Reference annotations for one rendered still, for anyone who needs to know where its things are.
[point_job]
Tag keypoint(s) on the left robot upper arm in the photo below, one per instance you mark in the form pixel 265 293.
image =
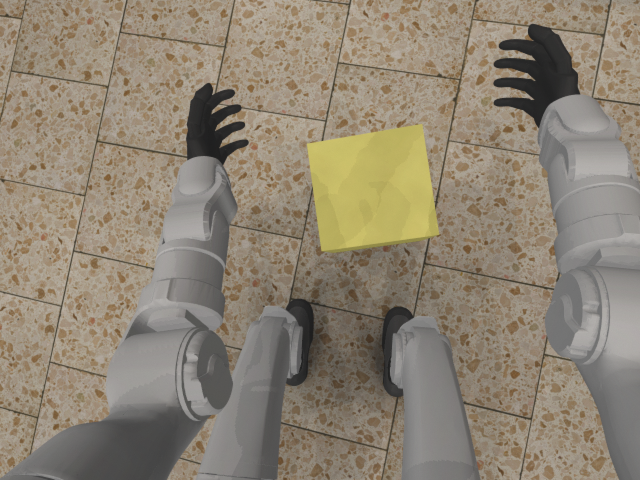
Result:
pixel 161 387

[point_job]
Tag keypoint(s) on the robot left foot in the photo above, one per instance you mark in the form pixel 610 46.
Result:
pixel 302 311

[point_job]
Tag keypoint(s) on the robot left hand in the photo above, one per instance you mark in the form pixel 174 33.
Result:
pixel 202 139

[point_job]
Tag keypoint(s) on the right robot upper arm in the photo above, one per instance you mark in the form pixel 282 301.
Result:
pixel 594 319

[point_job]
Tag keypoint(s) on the carton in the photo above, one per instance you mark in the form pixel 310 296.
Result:
pixel 372 190

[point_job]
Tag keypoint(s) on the robot left forearm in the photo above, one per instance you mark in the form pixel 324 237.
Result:
pixel 185 290

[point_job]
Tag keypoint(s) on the robot right hand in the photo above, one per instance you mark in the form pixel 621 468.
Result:
pixel 553 72

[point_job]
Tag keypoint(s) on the robot right forearm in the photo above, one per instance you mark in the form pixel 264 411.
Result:
pixel 593 186

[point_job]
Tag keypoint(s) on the right robot thigh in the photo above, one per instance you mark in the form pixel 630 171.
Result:
pixel 437 442

